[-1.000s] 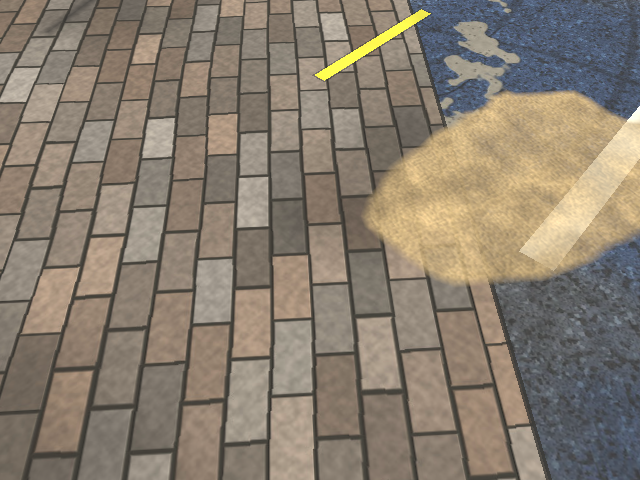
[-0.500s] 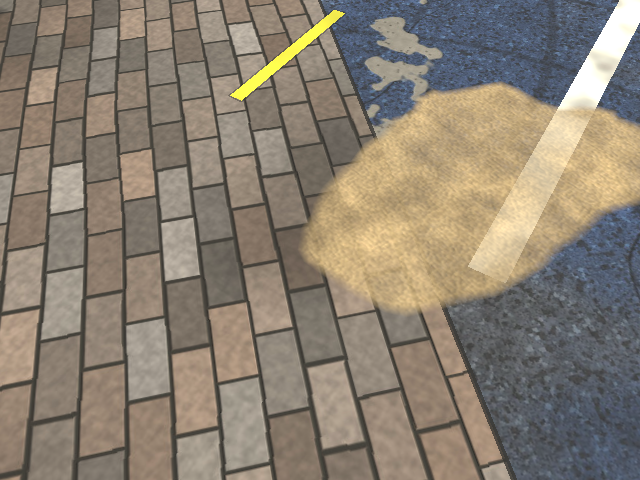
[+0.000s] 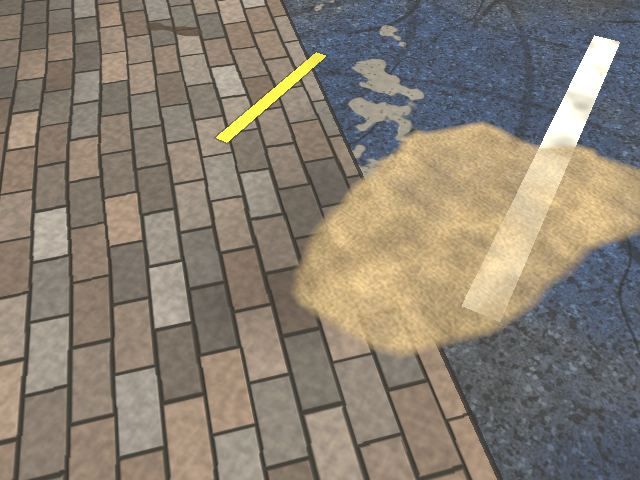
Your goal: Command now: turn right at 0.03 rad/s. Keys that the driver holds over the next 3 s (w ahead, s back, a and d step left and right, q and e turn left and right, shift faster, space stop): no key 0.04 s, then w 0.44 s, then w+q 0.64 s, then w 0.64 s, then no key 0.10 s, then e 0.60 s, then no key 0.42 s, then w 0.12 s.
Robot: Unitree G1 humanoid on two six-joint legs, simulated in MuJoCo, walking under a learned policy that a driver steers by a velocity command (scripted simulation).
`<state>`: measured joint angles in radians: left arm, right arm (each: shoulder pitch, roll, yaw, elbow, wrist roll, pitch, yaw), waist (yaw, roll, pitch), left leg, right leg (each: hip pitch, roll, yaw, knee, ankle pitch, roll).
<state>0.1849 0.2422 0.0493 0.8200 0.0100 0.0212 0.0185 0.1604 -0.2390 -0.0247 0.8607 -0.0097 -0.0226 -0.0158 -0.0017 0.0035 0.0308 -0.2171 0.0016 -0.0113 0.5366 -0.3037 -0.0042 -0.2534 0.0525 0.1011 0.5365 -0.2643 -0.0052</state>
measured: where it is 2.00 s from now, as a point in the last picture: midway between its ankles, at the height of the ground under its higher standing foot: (246, 307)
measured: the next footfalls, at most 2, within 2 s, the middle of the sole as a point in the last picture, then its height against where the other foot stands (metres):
left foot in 0.76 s outside the picture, level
right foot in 1.24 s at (337, 375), level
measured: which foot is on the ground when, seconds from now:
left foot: down 0.00-0.30, up 0.32-0.74, down 0.76-1.00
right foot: down 0.00-0.78, up 0.80-1.00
